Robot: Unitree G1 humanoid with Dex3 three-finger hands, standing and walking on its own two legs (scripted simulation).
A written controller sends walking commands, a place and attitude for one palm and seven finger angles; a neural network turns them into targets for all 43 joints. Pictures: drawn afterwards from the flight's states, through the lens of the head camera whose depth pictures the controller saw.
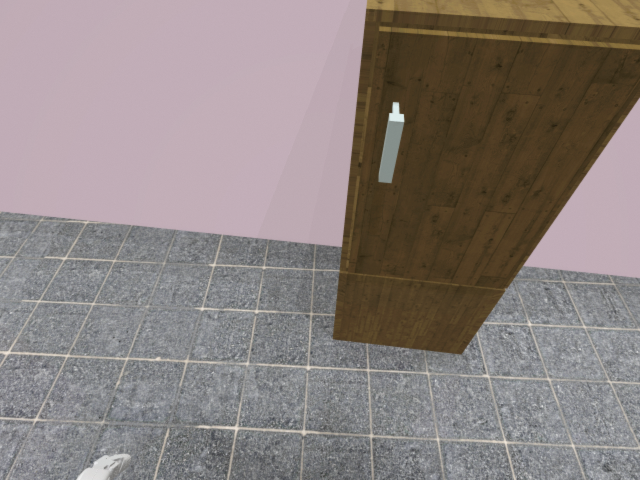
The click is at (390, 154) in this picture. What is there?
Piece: cupboard door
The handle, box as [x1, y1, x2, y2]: [379, 102, 403, 182]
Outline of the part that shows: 397,102 393,102 392,112 389,113 379,169 379,181 391,182 403,125 403,114 398,113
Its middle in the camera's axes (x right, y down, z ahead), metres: +0.12 -0.16 +0.67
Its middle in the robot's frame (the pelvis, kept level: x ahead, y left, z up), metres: +0.63 -0.09 +0.08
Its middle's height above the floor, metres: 0.85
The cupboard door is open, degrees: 0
